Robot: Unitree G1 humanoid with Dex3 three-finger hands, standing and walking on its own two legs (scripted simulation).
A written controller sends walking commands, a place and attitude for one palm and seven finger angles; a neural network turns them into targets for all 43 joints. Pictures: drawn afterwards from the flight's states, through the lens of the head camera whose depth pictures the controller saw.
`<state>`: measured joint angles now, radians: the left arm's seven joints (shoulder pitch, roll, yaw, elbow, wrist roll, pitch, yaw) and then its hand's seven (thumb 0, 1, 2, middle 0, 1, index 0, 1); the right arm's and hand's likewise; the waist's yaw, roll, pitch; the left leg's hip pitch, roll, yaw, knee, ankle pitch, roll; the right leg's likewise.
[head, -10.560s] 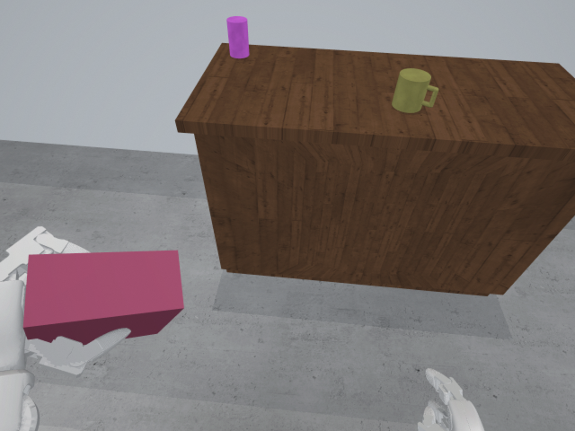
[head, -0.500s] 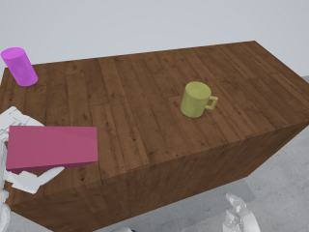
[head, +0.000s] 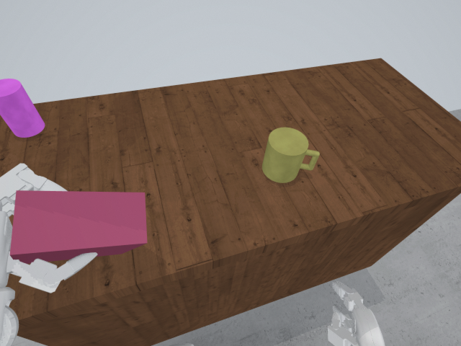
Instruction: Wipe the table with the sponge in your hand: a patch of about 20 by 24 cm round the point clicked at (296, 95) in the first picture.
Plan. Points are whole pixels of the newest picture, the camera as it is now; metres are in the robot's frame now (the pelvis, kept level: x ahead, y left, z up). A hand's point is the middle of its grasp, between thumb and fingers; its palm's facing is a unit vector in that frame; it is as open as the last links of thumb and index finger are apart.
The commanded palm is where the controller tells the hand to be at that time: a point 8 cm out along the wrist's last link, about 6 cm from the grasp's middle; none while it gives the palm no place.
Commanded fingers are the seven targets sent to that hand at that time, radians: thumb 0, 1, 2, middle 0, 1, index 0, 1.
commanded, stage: come to a stop and stand still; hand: left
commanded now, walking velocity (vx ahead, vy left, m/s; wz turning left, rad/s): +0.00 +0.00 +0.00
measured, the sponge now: (99, 228) +0.23 +0.20 +0.13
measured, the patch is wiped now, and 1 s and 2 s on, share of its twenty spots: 0.00 0.00 0.00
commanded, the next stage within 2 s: look again from close up in 0.50 s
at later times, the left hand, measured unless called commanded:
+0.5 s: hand (71, 198) +0.26 +0.24 +0.16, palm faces +0.34 -0.84 -0.42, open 10.1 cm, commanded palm +0.20 +0.28 +0.18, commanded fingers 0.00 0.10 1.30 -1.20 -1.60 -1.20 -1.60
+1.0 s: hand (53, 183) +0.26 +0.26 +0.18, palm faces +0.38 -0.77 -0.51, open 10.1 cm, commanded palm +0.19 +0.28 +0.18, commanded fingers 0.00 0.10 1.30 -1.20 -1.60 -1.20 -1.60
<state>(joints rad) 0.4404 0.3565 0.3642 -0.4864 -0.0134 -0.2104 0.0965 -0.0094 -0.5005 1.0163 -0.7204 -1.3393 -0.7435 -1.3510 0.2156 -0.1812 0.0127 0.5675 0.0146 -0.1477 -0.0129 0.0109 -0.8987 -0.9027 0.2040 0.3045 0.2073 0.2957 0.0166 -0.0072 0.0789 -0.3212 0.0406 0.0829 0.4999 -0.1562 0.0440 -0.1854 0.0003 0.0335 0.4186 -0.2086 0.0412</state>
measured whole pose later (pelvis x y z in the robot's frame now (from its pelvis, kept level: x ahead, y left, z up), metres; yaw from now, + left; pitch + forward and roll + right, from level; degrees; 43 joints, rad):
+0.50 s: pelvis +0.04 +0.00 +0.00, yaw +0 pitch +0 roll -2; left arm 0.48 0.39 0.38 -0.54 -0.03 -0.19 0.10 -0.01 -0.50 1.02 -0.72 -1.34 -0.74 -1.35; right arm 0.18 -0.18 0.01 0.55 0.03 -0.09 -0.02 0.01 -0.90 -0.90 0.20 0.30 0.21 0.30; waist 0.01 -0.03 0.09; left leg -0.27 0.03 0.09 0.48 -0.21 0.04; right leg -0.14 -0.01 0.04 0.39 -0.25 0.04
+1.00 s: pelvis +0.03 -0.01 +0.00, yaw +2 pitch +0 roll -1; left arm 0.26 0.52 0.36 -0.44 0.01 -0.17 0.07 -0.01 -0.50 1.02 -0.72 -1.34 -0.74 -1.35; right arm 0.25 -0.20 0.02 0.54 0.01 -0.08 -0.06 0.01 -0.90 -0.90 0.20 0.30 0.20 0.30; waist 0.05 -0.03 0.07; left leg -0.31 0.01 0.06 0.51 -0.20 0.03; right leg -0.18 -0.03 0.00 0.47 -0.28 0.03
